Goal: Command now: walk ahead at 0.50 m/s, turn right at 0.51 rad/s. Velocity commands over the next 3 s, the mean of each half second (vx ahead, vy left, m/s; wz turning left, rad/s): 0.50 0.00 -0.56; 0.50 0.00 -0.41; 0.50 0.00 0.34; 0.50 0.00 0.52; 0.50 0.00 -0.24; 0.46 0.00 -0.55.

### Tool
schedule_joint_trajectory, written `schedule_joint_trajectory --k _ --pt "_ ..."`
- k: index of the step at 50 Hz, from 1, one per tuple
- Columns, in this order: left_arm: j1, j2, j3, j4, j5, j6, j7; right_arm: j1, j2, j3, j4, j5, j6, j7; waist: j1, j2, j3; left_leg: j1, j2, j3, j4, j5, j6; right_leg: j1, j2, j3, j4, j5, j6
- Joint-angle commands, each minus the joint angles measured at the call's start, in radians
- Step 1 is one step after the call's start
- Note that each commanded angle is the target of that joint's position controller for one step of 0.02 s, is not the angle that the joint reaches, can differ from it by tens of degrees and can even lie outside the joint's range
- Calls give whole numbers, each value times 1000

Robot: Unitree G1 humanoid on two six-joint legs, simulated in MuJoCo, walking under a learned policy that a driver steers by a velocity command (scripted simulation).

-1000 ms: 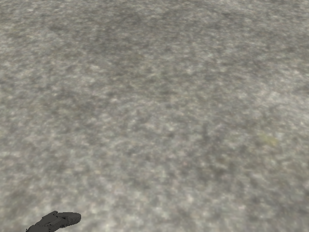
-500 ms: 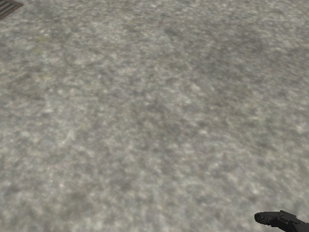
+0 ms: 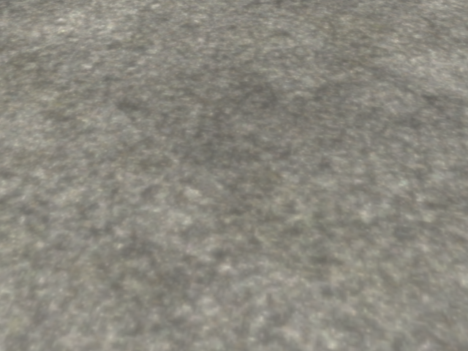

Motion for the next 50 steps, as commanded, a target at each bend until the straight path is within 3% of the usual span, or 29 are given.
schedule_joint_trajectory --k 1,2,3,4,5,6,7,8,10,12,17,22,25,26,27,28,29,30,31,32,34,36,39,45,48,50 --pt "179 108 41 -11 5 -18 14 4 -203 -44 -38 -3 11 -11 120 107 -105 -37 281 -35 387 1223 85 235 109 -41 -58 -126 -80" --pt "336 160 65 34 16 -25 26 -21 -206 -44 -56 3 13 -7 203 52 -186 -197 255 -24 647 1001 58 473 72 55 -146 -113 -127" --pt "379 292 103 35 21 -22 42 18 -94 -20 -122 21 4 11 166 -173 -291 -614 105 -30 1043 239 1 808 -241 529 -167 -121 -272" --pt "366 309 107 20 -19 -12 40 -68 -143 -31 -164 10 -7 20 171 -112 -347 -815 -25 -248 1212 -109 -14 864 -342 894 -322 -60 -345" --pt "318 285 101 31 -30 -6 48 -159 -141 -28 -191 7 -18 26 159 -32 -195 -903 53 -322 1182 0 -5 760 -311 717 -346 -27 -304" --pt "270 228 86 32 -33 -8 52 -154 -136 -23 -192 13 -29 28 115 12 -97 -870 91 -311 1086 78 -4 617 -278 608 -366 52 -257" --pt "222 189 75 28 -32 -13 55 -138 -133 -25 -180 7 -25 26 67 46 -38 -811 118 -309 998 99 -11 505 -219 515 -381 148 -208" --pt "191 164 66 25 -39 -19 58 -116 -128 -23 -178 -11 -7 26 33 33 -25 -744 131 -310 943 105 -27 423 -171 445 -396 214 -184" --pt "190 161 61 21 -41 -41 55 -93 -114 -21 -176 -27 29 34 12 9 -51 -685 131 -294 885 115 -53 369 -122 385 -405 304 -178" --pt "219 190 69 27 -39 -51 52 -130 -102 -19 -196 -26 45 39 15 -5 -49 -703 130 -278 809 164 -72 346 -96 362 -419 311 -172" --pt "317 198 72 38 -38 -47 53 -341 -103 -13 -268 -18 46 43 95 -50 -14 -801 115 -277 557 338 -92 416 -74 395 -421 242 -130" --pt "377 215 76 37 -25 -44 63 -469 -114 -4 -319 -5 28 50 143 -60 -17 -783 64 -285 378 375 -72 521 -102 453 -346 332 -117" --pt "316 240 82 13 -18 -46 72 -388 -150 -12 -311 0 15 45 83 -77 -29 -594 35 -306 271 306 -36 485 -118 496 -279 378 -69" --pt "286 250 84 3 -17 -49 69 -301 -171 -22 -285 1 9 37 42 -75 -59 -460 9 -295 247 265 -20 449 -102 498 -208 451 -48" --pt "270 246 81 2 -23 -54 62 -171 -195 -34 -249 -3 -3 26 -26 -24 -122 -281 11 -293 179 279 3 406 -43 459 -42 467 -24" --pt "281 183 63 -19 -34 -63 51 -24 -261 -50 -238 -24 -13 9 -79 81 -257 -59 192 -472 136 96 48 303 29 383 221 281 3" --pt "381 91 43 -53 -61 -61 52 -6 -352 -69 -249 -42 -3 2 -21 308 -348 151 457 -922 25 -24 145 3 186 260 485 -380 35" --pt "400 169 48 -31 -26 -47 60 -61 -298 -66 -250 -24 11 7 18 238 -297 68 466 -1056 -11 -136 179 -97 106 252 604 -391 25" --pt "343 188 54 -19 -15 -38 56 -128 -203 -44 -267 -16 15 11 25 104 -165 -65 423 -901 -22 -145 162 -102 55 245 621 -294 28" --pt "291 176 51 -23 -13 -35 46 -166 -152 -31 -263 -12 14 15 31 48 -88 -166 366 -741 -40 -22 142 -81 22 229 582 -227 38" --pt "270 157 49 -27 0 -15 27 -158 -132 -23 -239 -8 3 13 47 121 -47 -251 290 -538 -69 189 106 -40 -17 209 531 -188 57" --pt "261 134 42 -33 3 -2 15 -115 -135 -25 -211 1 -19 23 51 127 -55 -264 274 -463 -78 356 120 -27 -11 206 520 -162 63" --pt "190 114 33 -56 3 0 7 -82 -146 -31 -181 5 -36 34 51 112 -41 -244 277 -389 -116 422 147 -95 -10 220 453 -94 76" --pt "-27 74 -1 -114 2 -16 -7 -29 -156 -34 -124 10 -28 41 14 108 3 -249 234 -241 -138 488 134 -36 -21 115 92 57 93" --pt "-87 83 -7 -132 2 -23 -2 35 -175 -38 -83 13 -17 40 -2 114 13 -206 259 -257 -107 547 132 30 -22 63 -13 20 68" --pt "-68 95 -4 -128 5 -32 9 46 -196 -42 -63 12 -4 38 16 114 8 -168 276 -282 -39 669 132 91 0 50 -68 -48 45"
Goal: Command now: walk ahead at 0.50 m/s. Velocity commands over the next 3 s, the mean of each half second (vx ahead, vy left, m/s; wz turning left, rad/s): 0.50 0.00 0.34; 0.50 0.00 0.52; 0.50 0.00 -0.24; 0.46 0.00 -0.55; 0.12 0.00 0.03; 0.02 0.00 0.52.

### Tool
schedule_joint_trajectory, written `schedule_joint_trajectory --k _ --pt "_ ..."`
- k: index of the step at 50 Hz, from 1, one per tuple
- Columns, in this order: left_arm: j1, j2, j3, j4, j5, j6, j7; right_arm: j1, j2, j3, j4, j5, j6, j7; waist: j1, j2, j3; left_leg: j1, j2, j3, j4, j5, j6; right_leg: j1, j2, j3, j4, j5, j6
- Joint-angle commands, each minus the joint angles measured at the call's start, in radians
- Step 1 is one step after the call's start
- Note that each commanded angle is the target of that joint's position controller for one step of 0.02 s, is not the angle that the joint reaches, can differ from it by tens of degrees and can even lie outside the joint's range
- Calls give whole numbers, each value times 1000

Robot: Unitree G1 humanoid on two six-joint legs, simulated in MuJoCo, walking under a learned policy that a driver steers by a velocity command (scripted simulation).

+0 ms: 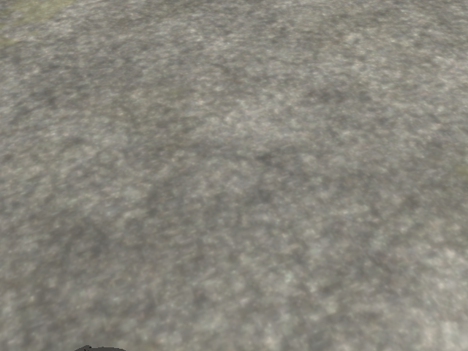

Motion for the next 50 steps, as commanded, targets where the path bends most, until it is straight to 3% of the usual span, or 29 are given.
schedule_joint_trajectory --k 1,2,3,4,5,6,7,9,13,18,21,24,27,28,29,30,31,32,33,34,35,37,39,42,46,50 --pt "32 81 22 -47 4 -31 17 -4 -186 -39 -24 3 4 -5 91 126 7 -56 246 -151 76 671 144 185 53 -51 -107 -55 -35" --pt "176 103 34 5 14 -44 28 -6 -175 -34 -18 9 7 -5 156 78 -70 -101 199 -116 253 707 125 380 67 -46 -174 -17 -55" --pt "348 173 57 45 36 -54 44 -20 -136 -20 -48 15 3 -3 225 -8 -199 -264 147 -87 503 472 101 635 -97 125 -197 -107 -95" --pt "404 285 82 45 40 -52 60 50 -9 9 -96 33 3 3 197 -244 -313 -610 -13 -43 835 -185 58 889 -409 560 -285 -150 -189" --pt "392 260 84 45 0 -41 65 16 -130 -26 -72 12 18 -14 213 -121 -290 -668 -6 -179 952 -217 74 790 -410 616 -327 -150 -205" --pt "309 188 62 45 -7 -42 65 -37 -134 -34 -79 13 20 -11 169 -72 -150 -689 40 -211 954 -135 85 678 -353 457 -342 -120 -177" --pt "253 126 47 46 -11 -50 60 -55 -108 -29 -74 16 19 -7 140 -59 -71 -666 71 -203 907 -69 81 569 -303 341 -384 -50 -146" --pt "207 71 32 55 -16 -65 64 -40 -90 -33 -50 -6 42 3 92 -82 -14 -598 94 -195 858 -8 62 455 -232 195 -436 33 -94" --pt "244 89 43 90 -26 -95 69 -110 -51 -36 -73 -13 71 26 68 -44 11 -654 99 -181 851 98 41 443 -226 62 -483 169 -102" --pt "291 80 43 130 -22 -95 72 -282 -33 -26 -133 -16 73 43 88 -37 62 -721 102 -146 655 266 27 461 -200 -79 -495 218 -100" --pt "326 106 50 152 -21 -93 77 -389 -27 -14 -175 -20 70 55 114 -36 83 -672 89 -86 497 311 48 487 -213 -137 -488 265 -93" --pt "364 128 57 177 -19 -80 83 -438 -42 -14 -204 -24 70 59 122 -29 89 -644 62 -39 413 239 92 581 -236 -179 -431 400 -78" --pt "355 171 67 186 -15 -61 90 -364 -69 -28 -194 -27 71 47 78 -60 19 -502 -31 20 381 82 154 651 -239 -228 -213 834 -59" --pt "352 188 71 185 -14 -49 90 -273 -87 -40 -170 -27 66 40 39 -59 -38 -399 -71 23 355 40 180 646 -237 -234 -56 888 -56" --pt "341 193 72 177 -17 -41 88 -123 -117 -59 -122 -34 56 28 -31 -19 -124 -191 -97 -2 272 71 213 554 -217 -250 174 769 -33" --pt "354 140 57 137 -27 -44 82 -1 -227 -95 -97 -44 55 10 -69 106 -231 90 101 -292 222 -70 289 273 -163 -255 503 398 10" --pt "327 89 53 65 -29 -55 65 -59 -317 -115 -118 -13 65 6 -2 291 -294 278 333 -850 70 -9 422 -100 68 -125 829 -386 68" --pt "209 142 58 38 -19 -66 61 -52 -301 -111 -123 4 75 3 -41 117 -246 247 331 -812 22 82 410 -205 22 48 848 -326 58" --pt "186 116 48 31 -31 -79 58 -98 -251 -99 -113 7 73 -7 -6 68 -124 126 316 -673 22 164 386 -218 -27 55 790 -235 49" --pt "211 110 47 47 -31 -84 60 -138 -196 -84 -111 7 67 -11 46 11 -44 -12 264 -578 9 277 336 -157 -64 54 677 -190 46" --pt "215 108 48 46 -13 -72 61 -173 -165 -73 -111 12 59 -14 82 11 -15 -97 211 -508 1 349 305 -100 -82 63 609 -185 54" --pt "253 99 46 57 10 -35 56 -195 -145 -63 -121 16 40 -12 114 31 -35 -170 159 -441 -17 433 294 -16 -82 57 546 -177 74" --pt "230 85 43 43 10 -15 50 -167 -170 -68 -114 17 26 -7 117 39 -32 -200 130 -413 -36 439 293 -26 -77 40 476 -140 93" --pt "101 86 41 -2 6 -9 48 -105 -182 -72 -105 14 24 -7 76 64 11 -191 111 -427 -64 368 272 -107 -76 32 335 -27 113" --pt "-22 81 33 -38 -1 -15 40 -32 -177 -70 -92 14 24 -9 22 90 17 -96 105 -433 -46 388 238 -146 -52 34 150 106 110" --pt "-106 73 23 -64 -8 -29 29 28 -163 -58 -68 3 16 -19 -16 99 25 -3 132 -412 -18 513 217 -117 -24 1 17 146 71"
Over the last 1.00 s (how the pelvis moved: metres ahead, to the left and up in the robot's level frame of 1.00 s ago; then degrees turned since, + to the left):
0.51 -0.09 0.01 -30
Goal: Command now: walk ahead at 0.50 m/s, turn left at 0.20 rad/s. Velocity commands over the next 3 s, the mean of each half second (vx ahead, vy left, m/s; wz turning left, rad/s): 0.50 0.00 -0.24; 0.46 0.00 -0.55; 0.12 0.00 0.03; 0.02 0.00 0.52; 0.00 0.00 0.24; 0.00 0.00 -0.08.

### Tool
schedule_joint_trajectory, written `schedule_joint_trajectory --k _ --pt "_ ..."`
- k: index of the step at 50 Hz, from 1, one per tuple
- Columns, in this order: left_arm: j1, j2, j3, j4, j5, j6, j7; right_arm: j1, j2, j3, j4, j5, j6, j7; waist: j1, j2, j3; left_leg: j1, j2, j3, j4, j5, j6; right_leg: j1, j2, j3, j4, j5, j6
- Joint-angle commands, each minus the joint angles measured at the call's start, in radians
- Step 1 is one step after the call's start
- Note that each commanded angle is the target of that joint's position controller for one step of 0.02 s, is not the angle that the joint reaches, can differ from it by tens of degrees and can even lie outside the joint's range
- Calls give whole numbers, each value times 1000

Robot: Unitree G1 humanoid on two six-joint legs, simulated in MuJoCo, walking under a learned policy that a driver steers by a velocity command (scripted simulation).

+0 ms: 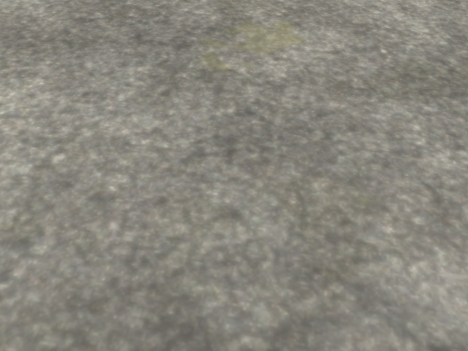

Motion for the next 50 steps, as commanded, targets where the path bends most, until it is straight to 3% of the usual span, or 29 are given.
schedule_joint_trajectory --k 1,4,5,6,7,8,9,10,11,12,14,17,20,23,27,30,31,32,33,34,35,36,37,38,40,43,46,50 --pt "-139 68 8 -100 -7 -26 -6 76 -139 -25 -22 -9 -16 -11 -29 112 16 57 293 -139 -30 494 90 -1 37 -49 -85 21 -39" --pt "-51 100 21 -81 -13 -32 -3 34 -162 -25 -18 -17 -23 -20 31 130 12 81 320 -97 31 698 48 155 78 -63 -162 -85 -106" --pt "38 118 31 -51 -15 -35 4 23 -172 -26 -15 -21 -25 -20 70 128 -33 91 309 -68 132 850 34 264 116 -78 -178 -130 -128" --pt "184 131 41 -1 -13 -41 14 11 -172 -23 -11 -22 -23 -18 140 94 -107 74 270 -15 313 909 17 427 143 -94 -236 -114 -156" --pt "344 176 55 31 2 -48 25 13 -141 -11 -29 -21 -26 -17 203 37 -209 -76 234 23 566 696 0 656 4 72 -247 -186 -208" --pt "423 300 89 45 14 -45 25 119 -65 3 -52 10 -28 -8 160 -212 -311 -423 47 120 959 104 -65 911 -258 590 -323 -254 -369" --pt "340 229 76 50 -27 -30 8 83 -117 -1 -50 -30 -32 -9 127 -138 -256 -575 55 46 1025 -206 -51 870 -258 778 -443 -296 -373" --pt "243 176 65 29 -38 -25 3 -7 -129 -3 -67 -35 -33 -4 99 -45 -104 -623 123 32 1028 -121 -50 729 -231 613 -438 -341 -358" --pt "201 134 54 23 -32 -27 -1 -73 -123 4 -82 -35 -40 2 96 21 -47 -609 160 40 974 -60 -55 623 -183 506 -459 -254 -338" --pt "197 118 48 32 -29 -30 2 -97 -111 7 -93 -36 -37 7 78 21 -12 -588 187 45 915 -43 -64 556 -135 429 -475 -160 -314" --pt "213 117 46 56 -35 -41 7 -82 -93 16 -97 -47 -13 12 48 -16 -18 -521 206 61 838 -31 -96 487 -73 337 -493 -12 -292" --pt "261 148 58 76 -41 -47 11 -135 -77 25 -120 -45 3 15 52 -16 -20 -549 213 92 748 2 -140 459 -44 288 -518 52 -312" --pt "314 153 64 89 -43 -41 14 -282 -70 33 -170 -41 6 15 91 -12 15 -607 220 109 590 118 -173 462 -18 279 -540 41 -294" --pt "368 157 70 100 -42 -38 17 -382 -58 41 -201 -33 3 19 132 -20 5 -602 202 111 461 219 -180 509 -1 279 -506 87 -264" --pt "415 164 74 103 -28 -30 26 -477 -63 47 -240 -22 -8 18 164 -27 -5 -582 167 106 358 218 -169 587 -17 321 -423 212 -253" --pt "360 187 82 79 -21 -28 36 -409 -96 39 -233 -17 -22 12 112 -44 -21 -420 143 87 258 136 -137 568 -31 368 -346 256 -214" --pt "332 196 85 70 -21 -30 35 -329 -113 31 -208 -17 -27 4 73 -40 -50 -294 122 95 222 105 -120 536 -14 372 -280 305 -196" --pt "316 191 83 66 -30 -36 27 -212 -143 18 -176 -23 -40 -8 13 9 -111 -114 141 79 158 122 -93 486 42 333 -129 305 -171" --pt "315 134 67 38 -43 -46 18 -62 -218 -1 -166 -45 -48 -26 -44 119 -249 109 343 -113 123 -57 -39 380 104 251 125 121 -143" --pt "414 51 49 10 -68 -43 21 -39 -298 -21 -172 -58 -32 -34 3 324 -334 315 587 -522 28 -170 57 88 253 115 369 -497 -115" --pt "426 132 57 31 -32 -27 29 -76 -244 -20 -167 -41 -17 -29 36 247 -271 229 597 -633 10 -275 90 -14 169 92 488 -509 -124" --pt "362 147 62 41 -18 -19 24 -133 -149 1 -182 -33 -15 -24 42 119 -143 103 544 -486 -7 -262 70 -18 123 94 508 -413 -123" --pt "310 127 59 34 -16 -16 13 -171 -102 14 -178 -31 -18 -19 50 81 -69 4 487 -333 -32 -129 50 2 94 82 476 -346 -112" --pt "289 115 59 31 -10 -9 3 -176 -88 18 -171 -31 -23 -20 60 118 -42 -47 445 -222 -51 -15 26 24 70 71 447 -318 -103" --pt "283 104 57 26 0 13 -13 -151 -87 18 -146 -22 -39 -17 75 163 -33 -89 402 -94 -68 159 13 50 57 52 438 -288 -87" --pt "206 89 50 -9 -2 26 -30 -114 -99 9 -121 -10 -58 -10 79 143 -34 -69 412 2 -96 287 31 -14 42 44 426 -219 -74" --pt "122 72 41 -44 -2 27 -35 -104 -100 7 -103 -8 -54 -12 82 130 1 -69 400 135 -67 613 37 -43 45 5 313 -148 -49" --pt "25 34 17 -79 -8 20 -49 -105 -117 1 -89 -3 -41 -16 64 158 -5 -109 353 279 -11 702 -1 120 71 -83 29 0 -66"
Over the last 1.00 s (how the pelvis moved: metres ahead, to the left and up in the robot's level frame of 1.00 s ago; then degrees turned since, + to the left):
0.49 0.11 0.00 31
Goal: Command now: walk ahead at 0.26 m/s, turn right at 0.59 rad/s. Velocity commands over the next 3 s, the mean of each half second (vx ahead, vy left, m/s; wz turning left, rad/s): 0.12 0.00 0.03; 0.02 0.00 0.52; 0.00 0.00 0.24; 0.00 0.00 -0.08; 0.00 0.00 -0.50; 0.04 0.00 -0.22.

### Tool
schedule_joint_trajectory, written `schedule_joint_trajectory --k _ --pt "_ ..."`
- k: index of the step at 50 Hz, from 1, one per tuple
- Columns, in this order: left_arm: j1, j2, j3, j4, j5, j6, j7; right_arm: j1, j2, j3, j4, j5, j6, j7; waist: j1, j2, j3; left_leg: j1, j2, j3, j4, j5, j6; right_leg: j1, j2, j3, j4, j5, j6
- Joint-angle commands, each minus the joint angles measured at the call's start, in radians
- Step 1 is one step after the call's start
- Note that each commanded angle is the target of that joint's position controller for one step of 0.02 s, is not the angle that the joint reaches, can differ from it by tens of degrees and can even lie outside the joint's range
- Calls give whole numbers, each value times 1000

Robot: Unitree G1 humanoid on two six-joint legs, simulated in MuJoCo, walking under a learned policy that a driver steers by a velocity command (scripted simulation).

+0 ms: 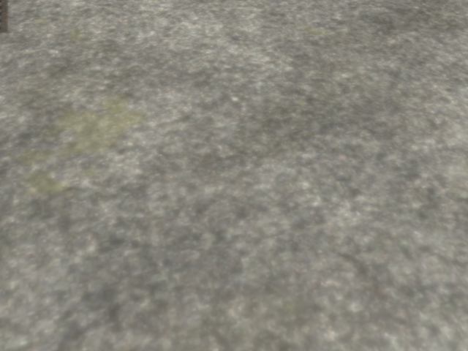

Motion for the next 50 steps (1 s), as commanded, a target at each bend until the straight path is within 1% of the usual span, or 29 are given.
schedule_joint_trajectory --k 1,4,5,6,7,8,9,10,11,12,13,15,17,21,25,27,28,29,30,31,32,33,34,35,36,37,39,44,50 --pt "-32 -2 -15 -72 0 -10 -11 -54 -136 -30 -63 6 -8 -6 28 168 -24 -53 214 -8 2 706 83 147 29 -72 -162 77 -15" --pt "-5 25 -8 -74 16 -15 0 -9 -156 -35 -36 10 9 -13 31 174 -58 5 238 -30 135 828 75 245 71 -68 -258 -19 -61" --pt "66 37 -2 -51 23 -25 8 -6 -161 -35 -29 12 16 -15 59 159 -91 8 232 -36 236 820 69 327 91 -52 -320 -9 -81" --pt "160 50 3 -12 34 -42 21 -4 -158 -32 -24 17 22 -13 107 97 -140 -30 192 -8 390 715 45 467 96 -43 -440 146 -99" --pt "243 118 14 0 49 -56 36 43 -103 -13 -50 17 21 -9 123 -34 -252 -208 146 6 623 291 12 718 -130 150 -393 604 -144" --pt "222 139 6 -13 17 -56 50 189 19 26 -50 46 37 1 57 -171 -456 -369 12 -92 871 -476 -19 945 -460 446 -320 1138 -337" --pt "250 96 5 -4 -34 -42 67 127 -72 0 -4 32 70 -12 122 -27 -486 -323 12 -236 885 -415 -20 829 -387 360 -356 970 -340" --pt "168 64 -12 5 -36 -36 77 55 -76 -2 -23 32 76 -8 89 -53 -323 -361 28 -247 863 -385 -18 705 -338 276 -429 780 -306" --pt "89 18 -30 2 -27 -32 85 6 -73 -2 -21 18 77 -10 62 -31 -187 -371 48 -239 796 -325 -21 579 -286 220 -493 627 -254" --pt "46 0 -39 3 -25 -33 94 1 -77 -6 -8 2 86 -11 35 -42 -122 -331 58 -237 743 -265 -28 491 -248 167 -531 581 -211" --pt "19 8 -38 4 -24 -31 100 47 -76 -9 14 -11 100 -8 7 -61 -109 -264 44 -207 738 -220 -36 416 -218 104 -550 563 -192" --pt "25 39 -27 9 -17 -34 99 73 -64 -16 29 -8 113 -3 -2 -32 -138 -238 21 -183 753 -200 -42 400 -212 61 -555 511 -194" --pt "20 51 -17 14 -16 -32 98 44 -52 -22 17 -4 123 -1 -1 -35 -128 -271 25 -175 738 -192 -47 386 -217 44 -578 336 -204" --pt "27 45 -8 27 -8 -12 105 -46 -46 -27 -25 -10 143 6 27 -83 -85 -320 39 -151 638 -168 -41 368 -225 38 -619 -33 -206" --pt "44 67 7 38 -3 3 105 -73 -40 -27 -56 -8 144 17 41 -71 -99 -286 33 -120 537 -195 -18 388 -266 37 -590 -78 -215" --pt "38 85 15 41 -4 10 104 -60 -42 -28 -65 -4 140 23 33 -69 -106 -235 25 -103 453 -188 5 383 -277 25 -560 -84 -195" --pt "25 97 20 40 -9 14 105 -33 -41 -29 -62 -3 136 26 13 -58 -110 -175 14 -90 363 -141 23 360 -269 2 -528 -93 -167" --pt "27 101 24 44 -11 19 105 -4 -50 -31 -57 -5 129 28 -4 -27 -98 -108 7 -108 241 -75 44 312 -252 -35 -470 -108 -119" --pt "66 76 24 54 -8 27 99 2 -93 -40 -62 -13 119 25 0 113 -59 -92 82 -267 47 -66 70 248 -189 -108 -316 -209 -41" --pt "84 -1 6 5 -17 33 94 -31 -233 -70 -102 -14 114 16 32 381 -15 -81 366 -695 -59 75 169 28 8 -190 -89 -464 52" --pt "-37 36 10 -16 -5 43 104 18 -255 -84 -84 -23 117 1 -34 276 39 -196 388 -691 -78 179 252 20 44 -44 91 -479 52" --pt "-26 30 10 -14 -16 47 100 -21 -214 -75 -83 -16 117 -10 13 201 36 -220 318 -591 -56 167 242 46 28 13 157 -391 49" --pt "3 41 14 2 -22 42 94 -95 -181 -65 -96 -5 118 -12 52 164 36 -218 246 -512 -43 140 203 53 24 29 164 -301 43" --pt "28 59 21 17 -13 36 92 -148 -168 -62 -115 -1 117 -10 69 170 11 -176 201 -473 -25 184 180 46 34 26 183 -253 38" --pt "58 71 25 34 0 33 87 -165 -148 -57 -128 5 114 -7 69 171 -26 -134 177 -444 -2 281 182 52 39 20 213 -231 41" --pt "67 71 27 37 1 32 83 -152 -137 -55 -132 9 111 -2 63 149 -63 -96 173 -440 18 357 187 58 45 22 235 -232 47" --pt "54 54 24 25 -8 34 83 -108 -147 -60 -123 13 104 2 46 130 -84 -29 176 -455 38 414 196 36 41 32 217 -235 60" --pt "4 56 16 -8 -17 38 94 -49 -174 -72 -119 4 108 -5 -1 172 -78 31 182 -541 58 381 217 30 44 48 59 -276 72" --pt "9 63 7 -38 -29 24 100 -97 -205 -84 -142 -6 117 8 4 173 -97 -60 162 -631 96 423 211 187 80 56 -88 -311 46"
Over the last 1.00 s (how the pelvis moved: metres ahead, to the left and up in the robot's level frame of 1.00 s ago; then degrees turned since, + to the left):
0.53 -0.08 0.00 -28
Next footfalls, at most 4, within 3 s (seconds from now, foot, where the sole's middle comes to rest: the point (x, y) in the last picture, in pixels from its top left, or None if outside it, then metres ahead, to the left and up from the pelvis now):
0.14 right None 0.21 -0.10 -0.78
0.60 left None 0.11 0.09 -0.78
1.12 right None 0.17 -0.09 -0.78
1.46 left None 0.04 0.08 -0.78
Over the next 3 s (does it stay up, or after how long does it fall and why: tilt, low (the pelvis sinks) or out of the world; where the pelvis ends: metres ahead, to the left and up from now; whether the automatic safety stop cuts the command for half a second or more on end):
stays up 0.12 -0.01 0.00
